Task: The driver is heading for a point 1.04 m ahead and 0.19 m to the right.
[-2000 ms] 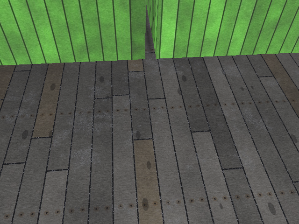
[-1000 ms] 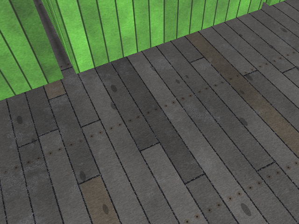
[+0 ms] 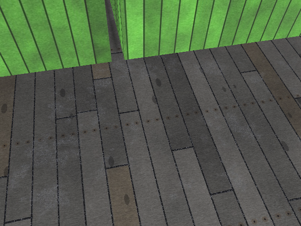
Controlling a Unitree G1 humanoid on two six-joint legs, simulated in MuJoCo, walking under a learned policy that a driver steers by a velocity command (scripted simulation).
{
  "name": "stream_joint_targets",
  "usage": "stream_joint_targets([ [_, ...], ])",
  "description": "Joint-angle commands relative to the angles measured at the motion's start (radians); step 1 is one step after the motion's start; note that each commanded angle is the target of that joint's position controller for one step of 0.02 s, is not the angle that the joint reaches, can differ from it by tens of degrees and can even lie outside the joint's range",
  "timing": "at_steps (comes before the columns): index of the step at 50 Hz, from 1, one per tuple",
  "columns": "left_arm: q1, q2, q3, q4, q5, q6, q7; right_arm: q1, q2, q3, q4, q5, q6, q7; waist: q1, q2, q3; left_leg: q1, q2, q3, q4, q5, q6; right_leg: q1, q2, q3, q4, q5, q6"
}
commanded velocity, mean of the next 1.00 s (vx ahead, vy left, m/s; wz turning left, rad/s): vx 0.34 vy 0.00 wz -0.23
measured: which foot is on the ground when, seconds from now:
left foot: down 0.00-0.66, up 0.68-1.00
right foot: down 0.00-0.02, up 0.04-0.62, down 0.64-1.00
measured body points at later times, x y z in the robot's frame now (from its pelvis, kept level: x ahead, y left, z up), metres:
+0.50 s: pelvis +0.09 +0.00 +0.01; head +0.11 +0.00 +0.46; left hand +0.26 +0.25 -0.10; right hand +0.11 -0.29 -0.11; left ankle +0.00 +0.11 -0.73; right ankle +0.19 -0.18 -0.68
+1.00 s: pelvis +0.33 -0.12 +0.01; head +0.35 -0.14 +0.46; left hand +0.49 +0.12 -0.09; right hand +0.42 -0.42 -0.09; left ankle +0.57 -0.02 -0.67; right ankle +0.23 -0.18 -0.73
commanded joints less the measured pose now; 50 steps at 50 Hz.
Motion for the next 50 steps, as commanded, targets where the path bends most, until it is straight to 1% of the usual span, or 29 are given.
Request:
stream_joint_targets([
  [1, 0.038, 0.086, 0.019, -0.042, 0.030, -0.018, -0.012, 0.139, -0.236, -0.077, -0.049, -0.009, -0.007, -0.027, -0.046, 0.150, -0.188, 0.405, 0.146, -0.264, -0.224, 0.543, 0.137, -0.223, -0.053, 0.008, 0.295, 0.035, -0.009],
  [2, -0.020, 0.063, 0.003, -0.098, 0.047, -0.016, -0.005, 0.127, -0.280, -0.073, -0.070, -0.049, -0.028, -0.029, -0.063, 0.298, -0.225, 0.379, 0.398, -0.549, -0.233, 0.703, 0.369, -0.415, 0.065, 0.092, 0.515, -0.395, 0.050],
  [3, -0.072, 0.118, 0.018, -0.083, 0.025, -0.008, 0.001, 0.131, -0.200, -0.048, -0.067, -0.059, -0.053, -0.022, -0.110, 0.145, -0.249, 0.323, 0.378, -0.472, -0.257, 0.624, 0.396, -0.397, 0.038, 0.215, 0.629, -0.386, 0.050],
  [4, -0.064, 0.111, 0.018, -0.071, 0.006, 0.001, 0.001, 0.081, -0.148, -0.027, -0.051, -0.056, -0.071, -0.023, -0.071, 0.141, -0.201, 0.261, 0.312, -0.358, -0.263, 0.527, 0.339, -0.379, 0.022, 0.238, 0.622, -0.314, 0.037],
  [5, -0.020, 0.110, 0.020, -0.036, 0.009, 0.005, 0.004, 0.070, -0.131, -0.025, -0.030, -0.035, -0.079, -0.027, -0.053, 0.116, -0.188, 0.261, 0.251, -0.310, -0.297, 0.272, 0.282, -0.385, 0.016, 0.230, 0.583, -0.239, 0.031],
  [6, -0.014, 0.124, 0.024, -0.023, 0.017, 0.006, 0.003, 0.074, -0.112, -0.019, -0.009, -0.017, -0.083, -0.030, -0.057, 0.131, -0.157, 0.253, 0.233, -0.305, -0.341, 0.079, 0.256, -0.404, 0.013, 0.224, 0.564, -0.151, 0.031],
  [7, -0.006, 0.127, 0.027, -0.014, 0.011, 0.005, -0.002, 0.086, -0.113, -0.015, 0.006, -0.016, -0.088, -0.035, -0.056, 0.154, -0.128, 0.226, 0.217, -0.301, -0.392, -0.079, 0.246, -0.402, 0.018, 0.220, 0.573, -0.071, 0.026],
  [8, -0.005, 0.129, 0.028, -0.011, 0.001, 0.001, -0.007, 0.090, -0.118, -0.015, 0.014, -0.023, -0.096, -0.039, -0.056, 0.167, -0.101, 0.223, 0.220, -0.314, -0.435, -0.179, 0.241, -0.422, 0.024, 0.225, 0.571, -0.016, 0.021],
  [9, -0.012, 0.128, 0.028, -0.010, -0.007, -0.005, -0.008, 0.096, -0.118, -0.014, 0.019, -0.030, -0.106, -0.043, -0.059, 0.158, -0.081, 0.239, 0.229, -0.316, -0.464, -0.210, 0.235, -0.450, 0.025, 0.240, 0.556, 0.024, 0.016],
  [11, -0.032, 0.113, 0.026, -0.008, -0.013, -0.021, -0.007, 0.121, -0.112, -0.014, 0.037, -0.041, -0.129, -0.051, -0.068, 0.122, -0.048, 0.288, 0.243, -0.290, -0.492, -0.173, 0.222, -0.510, 0.034, 0.290, 0.507, 0.087, 0.007],
  [16, -0.015, 0.074, 0.020, 0.004, -0.007, -0.040, -0.015, 0.142, -0.115, -0.021, 0.069, -0.037, -0.158, -0.054, -0.064, 0.108, -0.029, 0.343, 0.261, -0.180, -0.526, -0.069, 0.211, -0.554, 0.031, 0.328, 0.393, 0.178, 0.021],
  [22, -0.086, 0.028, -0.006, -0.033, -0.006, -0.046, -0.040, 0.185, -0.139, -0.036, 0.108, -0.030, -0.158, -0.048, -0.099, 0.086, 0.025, 0.331, 0.272, -0.030, -0.534, 0.062, 0.208, -0.533, -0.004, 0.254, 0.247, 0.238, 0.014],
  [25, -0.143, 0.015, -0.019, -0.072, -0.009, -0.049, -0.059, 0.220, -0.154, -0.045, 0.126, -0.021, -0.152, -0.041, -0.121, 0.078, 0.049, 0.351, 0.281, 0.032, -0.515, 0.107, 0.202, -0.511, -0.007, 0.206, 0.171, 0.210, -0.023],
  [28, -0.164, 0.023, -0.021, -0.105, -0.012, -0.046, -0.077, 0.230, -0.177, -0.054, 0.137, -0.004, -0.142, -0.033, -0.113, 0.081, 0.053, 0.380, 0.293, 0.071, -0.463, 0.172, 0.183, -0.456, 0.010, 0.162, 0.118, 0.134, -0.073],
  [29, -0.149, 0.035, -0.017, -0.112, -0.011, -0.044, -0.080, 0.221, -0.191, -0.058, 0.136, 0.000, -0.138, -0.032, -0.094, 0.089, 0.035, 0.383, 0.293, 0.087, -0.415, 0.300, 0.173, -0.403, 0.034, 0.136, 0.106, 0.099, -0.094],
  [30, -0.100, 0.057, -0.005, -0.109, -0.009, -0.042, -0.080, 0.205, -0.206, -0.061, 0.132, 0.004, -0.135, -0.033, -0.055, 0.100, -0.010, 0.376, 0.283, 0.116, -0.319, 0.512, 0.157, -0.303, 0.076, 0.101, 0.094, 0.074, -0.117],
  [31, 0.023, 0.090, 0.018, -0.080, -0.009, -0.040, -0.077, 0.183, -0.208, -0.060, 0.128, 0.009, -0.129, -0.034, 0.025, 0.088, -0.090, 0.335, 0.249, 0.170, -0.128, 0.717, 0.127, -0.113, 0.132, 0.067, 0.041, 0.110, -0.147],
  [32, 0.203, 0.161, 0.058, -0.026, -0.015, -0.031, -0.064, 0.203, -0.173, -0.044, 0.123, 0.002, -0.131, -0.037, 0.105, 0.052, -0.203, 0.206, 0.197, 0.205, 0.120, 0.743, 0.085, 0.175, 0.184, 0.071, 0.029, 0.133, -0.184],
  [33, 0.326, 0.274, 0.089, -0.006, -0.023, -0.023, -0.041, 0.220, -0.084, -0.011, 0.079, -0.039, -0.141, -0.036, 0.121, -0.158, -0.282, -0.166, 0.111, 0.207, 0.505, 0.205, 0.011, 0.494, -0.048, 0.466, -0.023, 0.008, -0.293],
  [34, 0.288, 0.312, 0.078, -0.049, -0.018, -0.044, -0.048, 0.221, -0.034, 0.013, 0.034, -0.039, -0.179, -0.031, 0.061, -0.250, -0.430, -0.419, -0.063, -0.030, 0.746, -0.321, -0.018, 0.628, -0.241, 1.037, -0.232, -0.202, -0.453],
  [35, 0.258, 0.214, 0.047, -0.054, -0.009, -0.061, -0.061, 0.105, -0.148, -0.015, 0.020, 0.007, -0.203, -0.025, 0.112, -0.090, -0.341, -0.527, -0.009, -0.130, 0.793, -0.239, 0.002, 0.590, -0.230, 0.951, -0.302, -0.155, -0.388],
  [36, 0.225, 0.180, 0.033, -0.045, -0.004, -0.070, -0.063, 0.080, -0.150, -0.014, 0.005, 0.019, -0.217, -0.021, 0.079, -0.086, -0.231, -0.543, 0.036, -0.112, 0.738, -0.145, 0.029, 0.477, -0.195, 0.790, -0.279, -0.035, -0.350],
  [37, 0.156, 0.154, 0.025, -0.055, -0.005, -0.073, -0.062, 0.090, -0.138, -0.013, 0.018, -0.007, -0.222, -0.030, 0.033, -0.018, -0.169, -0.486, 0.079, -0.113, 0.654, -0.070, 0.032, 0.340, -0.142, 0.667, -0.266, 0.084, -0.316],
  [38, 0.102, 0.123, 0.014, -0.069, 0.001, -0.072, -0.057, 0.106, -0.138, -0.018, 0.027, -0.030, -0.216, -0.035, -0.003, -0.031, -0.133, -0.421, 0.105, -0.117, 0.582, -0.010, 0.028, 0.240, -0.099, 0.582, -0.279, 0.179, -0.298],
  [39, 0.074, 0.120, 0.011, -0.087, 0.011, -0.073, -0.052, 0.125, -0.134, -0.018, 0.027, -0.032, -0.205, -0.032, -0.028, -0.076, -0.125, -0.355, 0.113, -0.120, 0.558, 0.024, 0.019, 0.162, -0.078, 0.548, -0.300, 0.256, -0.301],
  [42, 0.061, 0.104, 0.003, -0.073, 0.011, -0.089, -0.038, 0.178, -0.098, -0.010, 0.064, -0.031, -0.172, -0.020, -0.055, -0.063, -0.125, -0.314, 0.110, -0.078, 0.471, 0.111, -0.016, 0.100, -0.052, 0.410, -0.337, 0.445, -0.294],
  [44, 0.090, 0.108, 0.001, -0.050, 0.010, -0.094, -0.031, 0.110, -0.078, 0.000, 0.045, -0.028, -0.164, -0.019, -0.030, -0.066, -0.086, -0.355, 0.111, -0.069, 0.365, 0.207, -0.030, 0.094, -0.045, 0.352, -0.358, 0.484, -0.275],
  [47, 0.106, 0.115, -0.003, -0.027, 0.016, -0.096, -0.025, 0.011, -0.052, 0.015, 0.022, -0.016, -0.170, -0.009, 0.011, -0.074, -0.044, -0.329, 0.089, -0.053, 0.139, 0.382, -0.016, 0.092, -0.027, 0.277, -0.387, 0.399, -0.234],
  [50, 0.136, 0.135, 0.002, 0.005, 0.016, -0.101, -0.024, -0.065, -0.048, 0.022, -0.003, -0.004, -0.175, 0.008, 0.045, -0.065, 0.001, -0.317, 0.063, -0.044, 0.012, 0.462, 0.010, 0.134, -0.072, 0.259, -0.420, 0.321, -0.229],
])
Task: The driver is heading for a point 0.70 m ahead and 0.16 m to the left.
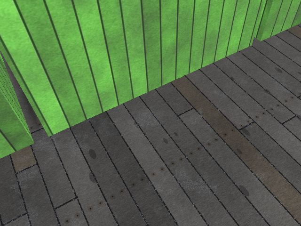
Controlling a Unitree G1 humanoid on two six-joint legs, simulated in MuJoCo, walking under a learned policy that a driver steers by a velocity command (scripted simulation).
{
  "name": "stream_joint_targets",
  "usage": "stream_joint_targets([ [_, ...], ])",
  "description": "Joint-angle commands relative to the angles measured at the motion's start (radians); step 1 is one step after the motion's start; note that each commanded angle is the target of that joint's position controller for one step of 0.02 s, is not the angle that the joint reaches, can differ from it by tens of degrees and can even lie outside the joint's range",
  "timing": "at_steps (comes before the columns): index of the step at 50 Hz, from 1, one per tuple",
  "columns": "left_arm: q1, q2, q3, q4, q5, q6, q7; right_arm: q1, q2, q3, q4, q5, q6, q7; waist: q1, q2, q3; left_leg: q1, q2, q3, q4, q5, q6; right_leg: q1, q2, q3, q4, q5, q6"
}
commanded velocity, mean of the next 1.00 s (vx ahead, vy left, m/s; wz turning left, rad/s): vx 0.45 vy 0.00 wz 0.36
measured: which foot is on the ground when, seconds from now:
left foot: up 0.00-0.16, down 0.18-0.68, up 0.70-1.00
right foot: down 0.00-0.18, up 0.20-0.64, down 0.66-1.00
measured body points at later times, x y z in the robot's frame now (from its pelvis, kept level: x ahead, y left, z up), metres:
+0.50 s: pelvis +0.30 +0.06 +0.00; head +0.34 +0.09 +0.45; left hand +0.44 +0.35 -0.09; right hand +0.44 -0.20 -0.10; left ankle +0.26 +0.13 -0.75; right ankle +0.52 -0.09 -0.69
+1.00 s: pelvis +0.55 +0.08 +0.00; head +0.59 +0.09 +0.45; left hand +0.50 +0.36 -0.11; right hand +0.84 -0.05 -0.09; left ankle +0.59 +0.26 -0.72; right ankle +0.58 -0.02 -0.75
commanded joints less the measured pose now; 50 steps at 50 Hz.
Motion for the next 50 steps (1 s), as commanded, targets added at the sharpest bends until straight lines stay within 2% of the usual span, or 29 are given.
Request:
stream_joint_targets([
  [1, 0.023, 0.178, 0.050, -0.019, -0.002, -0.015, 0.006, -0.123, -0.054, -0.004, -0.095, 0.012, -0.018, 0.018, 0.036, -0.127, 0.061, 0.042, -0.026, 0.009, -0.108, 0.078, 0.029, -0.043, -0.280, 0.034, -0.103, 0.247, -0.133],
  [5, 0.009, 0.191, 0.061, 0.005, -0.007, 0.005, 0.017, -0.111, -0.073, -0.012, -0.120, 0.007, -0.019, 0.044, 0.009, -0.114, 0.052, 0.029, -0.066, 0.006, -0.163, -0.061, 0.094, 0.116, -0.332, -0.013, -0.006, 0.477, -0.097],
  [7, -0.007, 0.214, 0.068, -0.001, -0.001, 0.021, 0.027, -0.002, -0.112, -0.033, -0.105, 0.001, -0.011, 0.042, -0.047, -0.145, -0.041, 0.181, -0.137, 0.066, -0.140, -0.164, 0.129, 0.153, -0.314, -0.047, 0.172, 0.846, -0.070],
  [8, -0.025, 0.213, 0.064, -0.009, -0.001, 0.033, 0.034, 0.128, -0.148, -0.056, -0.076, -0.001, -0.006, 0.036, -0.117, -0.132, -0.120, 0.356, -0.188, 0.100, -0.163, -0.165, 0.155, 0.119, -0.272, -0.088, 0.372, 0.959, -0.042],
  [9, -0.007, 0.193, 0.051, -0.024, 0.010, 0.035, 0.043, 0.264, -0.204, -0.076, -0.060, 0.001, 0.001, 0.024, -0.176, -0.063, -0.216, 0.635, -0.111, -0.041, -0.153, -0.130, 0.203, -0.078, -0.238, -0.107, 0.650, 0.770, -0.005],
  [10, 0.140, 0.069, 0.011, -0.061, 0.027, 0.010, 0.026, 0.316, -0.306, -0.098, -0.064, 0.005, -0.004, 0.020, -0.083, 0.199, -0.346, 1.017, 0.155, -0.585, -0.199, -0.297, 0.415, -0.517, -0.033, -0.065, 1.070, -0.003, 0.076],
  [11, 0.080, 0.109, 0.007, -0.051, 0.009, -0.025, 0.008, 0.344, -0.215, -0.075, -0.062, 0.013, -0.006, 0.021, -0.139, 0.145, -0.425, 1.110, 0.197, -0.859, -0.381, -0.465, 0.438, -0.681, 0.014, 0.104, 1.182, -0.325, 0.068],
  [12, -0.025, 0.166, 0.021, -0.085, -0.032, -0.049, -0.008, 0.295, -0.174, -0.063, -0.069, 0.005, -0.005, 0.015, -0.151, 0.079, -0.274, 1.012, 0.180, -0.718, -0.409, -0.495, 0.376, -0.764, -0.053, 0.134, 1.192, -0.250, 0.045],
  [13, -0.090, 0.164, 0.016, -0.105, -0.030, -0.063, -0.008, 0.231, -0.161, -0.058, -0.085, 0.003, -0.003, 0.011, -0.129, -0.025, -0.178, 0.857, 0.144, -0.605, -0.421, -0.433, 0.339, -0.746, -0.099, 0.116, 1.116, -0.170, 0.032],
  [14, -0.125, 0.160, 0.018, -0.114, -0.005, -0.068, -0.003, 0.175, -0.142, -0.050, -0.099, 0.001, 0.000, 0.009, -0.094, -0.080, -0.101, 0.713, 0.111, -0.518, -0.435, -0.316, 0.328, -0.714, -0.130, 0.101, 1.027, -0.126, 0.037],
  [15, -0.115, 0.164, 0.025, -0.117, 0.009, -0.061, 0.001, 0.144, -0.123, -0.042, -0.113, -0.009, 0.000, 0.005, -0.059, -0.060, -0.078, 0.619, 0.075, -0.456, -0.456, -0.219, 0.321, -0.645, -0.156, 0.103, 0.965, -0.091, 0.045],
  [17, -0.073, 0.147, 0.023, -0.111, 0.019, -0.041, 0.005, 0.115, -0.121, -0.041, -0.125, -0.008, 0.003, -0.005, -0.025, -0.011, -0.064, 0.527, 0.037, -0.384, -0.482, -0.105, 0.327, -0.596, -0.170, 0.084, 0.889, -0.070, 0.077],
  [19, -0.083, 0.123, 0.016, -0.114, 0.024, -0.026, 0.011, 0.132, -0.140, -0.046, -0.116, -0.004, 0.003, -0.018, -0.024, -0.011, -0.049, 0.459, 0.017, -0.319, -0.487, -0.010, 0.329, -0.589, -0.166, 0.055, 0.797, -0.028, 0.114],
  [24, -0.296, 0.065, -0.010, -0.157, 0.022, -0.035, 0.003, 0.195, -0.173, -0.054, -0.090, 0.007, 0.021, -0.045, -0.107, 0.003, -0.032, 0.402, -0.051, -0.258, -0.461, -0.110, 0.258, -0.495, -0.088, 0.026, 0.402, 0.289, 0.147],
  [26, -0.342, 0.082, -0.005, -0.165, 0.007, -0.043, -0.005, 0.231, -0.178, -0.055, -0.075, 0.010, 0.030, -0.048, -0.125, 0.025, -0.035, 0.439, -0.036, -0.301, -0.439, -0.155, 0.244, -0.463, -0.063, 0.036, 0.327, 0.329, 0.143],
  [29, -0.343, 0.126, 0.011, -0.171, -0.004, -0.059, -0.011, 0.248, -0.174, -0.055, -0.055, 0.015, 0.042, -0.056, -0.108, 0.047, -0.031, 0.571, 0.012, -0.414, -0.368, -0.236, 0.225, -0.460, -0.064, 0.091, 0.233, 0.243, 0.115],
  [31, -0.290, 0.138, 0.019, -0.160, -0.001, -0.068, -0.014, 0.222, -0.178, -0.060, -0.053, 0.010, 0.046, -0.061, -0.068, 0.068, -0.023, 0.610, 0.033, -0.437, -0.317, -0.151, 0.197, -0.404, -0.075, 0.078, 0.206, 0.180, 0.078],
  [32, -0.204, 0.180, 0.039, -0.137, 0.017, -0.082, -0.005, 0.216, -0.168, -0.059, -0.055, -0.005, 0.052, -0.054, -0.022, 0.064, -0.056, 0.600, -0.004, -0.405, -0.226, -0.045, 0.163, -0.275, -0.087, 0.069, 0.172, 0.208, 0.049],
  [33, -0.074, 0.209, 0.052, -0.116, 0.027, -0.087, 0.005, 0.195, -0.098, -0.035, -0.076, -0.019, 0.050, -0.046, 0.039, 0.036, -0.200, 0.533, -0.053, -0.347, -0.023, -0.046, 0.131, -0.044, -0.188, 0.144, 0.211, 0.236, -0.003],
  [34, 0.035, 0.281, 0.072, -0.093, 0.038, -0.082, 0.011, 0.286, -0.035, -0.014, -0.096, -0.019, 0.034, -0.045, 0.020, -0.169, -0.332, 0.267, -0.182, -0.226, 0.254, -0.305, 0.070, 0.303, -0.365, 0.445, 0.197, 0.211, -0.115],
  [35, 0.090, 0.272, 0.083, -0.044, 0.012, -0.067, -0.005, 0.379, -0.053, -0.007, -0.077, 0.006, 0.024, -0.044, 0.001, -0.395, -0.346, 0.036, -0.195, -0.169, 0.478, -0.640, 0.043, 0.395, -0.485, 0.763, 0.102, -0.028, -0.214],
  [36, 0.056, 0.191, 0.067, -0.058, -0.010, -0.063, -0.006, 0.303, -0.135, -0.019, -0.065, 0.015, 0.023, -0.041, 0.032, -0.246, -0.208, -0.030, -0.134, -0.206, 0.556, -0.564, 0.039, 0.292, -0.450, 0.698, 0.062, -0.170, -0.178],
  [37, 0.001, 0.146, 0.052, -0.059, 0.003, -0.057, -0.004, 0.183, -0.164, -0.023, -0.088, 0.004, 0.023, -0.046, 0.038, -0.181, -0.093, -0.027, -0.106, -0.172, 0.570, -0.492, 0.034, 0.160, -0.398, 0.535, 0.042, -0.068, -0.150],
  [38, -0.039, 0.136, 0.044, -0.063, 0.021, -0.058, -0.005, 0.096, -0.156, -0.019, -0.115, -0.022, 0.019, -0.047, 0.026, -0.126, -0.024, -0.024, -0.093, -0.145, 0.545, -0.459, 0.030, 0.064, -0.368, 0.446, 0.017, 0.102, -0.153],
  [39, -0.075, 0.114, 0.036, -0.064, 0.030, -0.060, -0.003, 0.063, -0.149, -0.023, -0.123, -0.028, 0.012, -0.049, 0.003, -0.105, -0.009, 0.006, -0.072, -0.142, 0.507, -0.442, 0.030, 0.012, -0.346, 0.359, 0.021, 0.376, -0.148],
  [42, -0.130, 0.111, 0.027, -0.037, 0.019, -0.069, -0.005, 0.127, -0.055, 0.006, -0.109, -0.016, 0.017, -0.051, -0.074, -0.119, -0.056, 0.138, -0.067, -0.094, 0.309, -0.426, 0.003, -0.089, -0.288, 0.169, 0.051, 0.897, -0.116],
  [44, -0.175, 0.137, 0.032, -0.030, 0.002, -0.065, -0.006, 0.123, -0.018, 0.024, -0.113, -0.027, 0.017, -0.049, -0.087, -0.138, -0.101, 0.255, -0.073, -0.057, 0.124, -0.344, -0.024, -0.143, -0.253, 0.070, 0.052, 0.994, -0.109],
  [47, -0.140, 0.185, 0.047, 0.004, -0.011, -0.060, -0.006, 0.043, -0.032, 0.029, -0.136, -0.030, 0.027, -0.042, -0.054, -0.153, -0.149, 0.381, -0.089, -0.034, -0.034, -0.170, -0.029, -0.144, -0.241, 0.039, 0.062, 0.902, -0.095],
  [50, -0.136, 0.173, 0.041, 0.020, -0.017, -0.038, -0.012, -0.013, -0.051, 0.030, -0.152, -0.022, 0.022, -0.034, -0.034, -0.148, -0.126, 0.392, -0.081, -0.049, -0.134, -0.142, 0.010, -0.103, -0.266, 0.081, 0.097, 0.747, -0.094],
])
